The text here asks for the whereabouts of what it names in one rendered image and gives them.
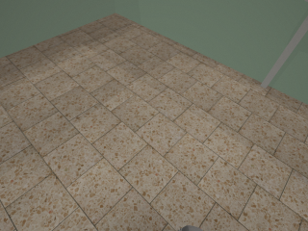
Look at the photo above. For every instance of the panel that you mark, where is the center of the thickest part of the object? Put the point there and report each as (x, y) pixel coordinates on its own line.
(287, 52)

